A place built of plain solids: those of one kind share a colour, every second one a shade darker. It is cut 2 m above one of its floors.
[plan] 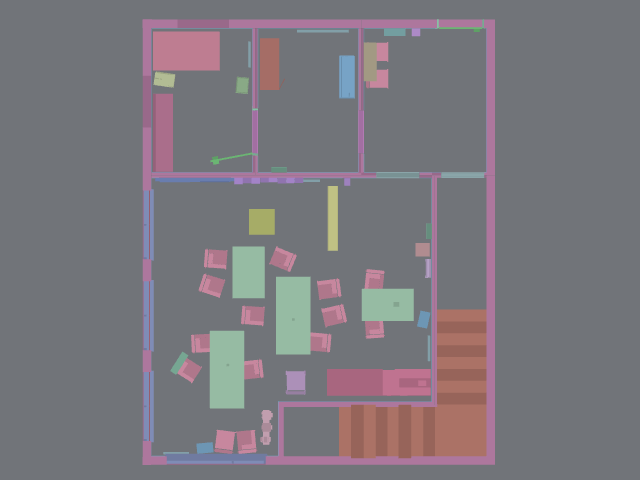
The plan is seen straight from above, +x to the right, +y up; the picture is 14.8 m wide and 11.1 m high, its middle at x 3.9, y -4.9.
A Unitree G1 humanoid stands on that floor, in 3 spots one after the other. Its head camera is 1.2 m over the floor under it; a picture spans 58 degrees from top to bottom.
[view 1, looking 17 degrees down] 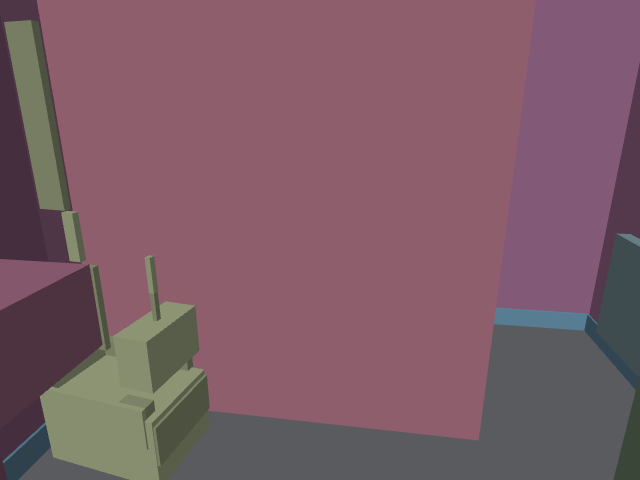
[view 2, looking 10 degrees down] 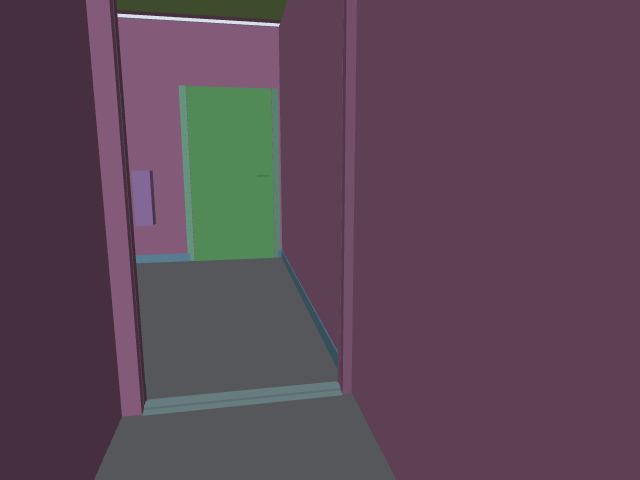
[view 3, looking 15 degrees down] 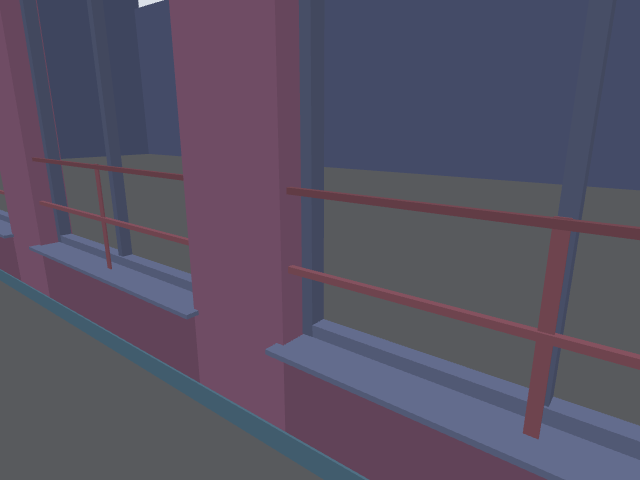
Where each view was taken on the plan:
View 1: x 1.20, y -2.40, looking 99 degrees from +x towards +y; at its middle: wc_cubicles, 1.50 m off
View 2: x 7.18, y -5.51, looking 79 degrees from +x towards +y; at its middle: wall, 3.04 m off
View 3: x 1.00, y -4.40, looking -142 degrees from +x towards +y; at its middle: window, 1.51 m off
